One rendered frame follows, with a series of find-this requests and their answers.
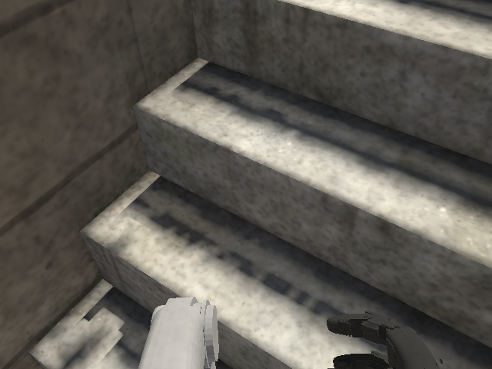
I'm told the robot left thigh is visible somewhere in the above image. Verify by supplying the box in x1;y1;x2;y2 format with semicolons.
138;297;219;369

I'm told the right robot hand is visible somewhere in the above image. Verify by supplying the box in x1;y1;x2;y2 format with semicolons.
327;311;443;369

